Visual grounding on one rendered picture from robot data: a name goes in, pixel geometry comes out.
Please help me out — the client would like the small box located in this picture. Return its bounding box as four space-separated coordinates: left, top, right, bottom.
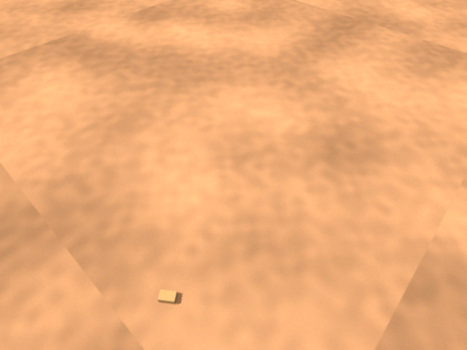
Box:
158 289 178 304

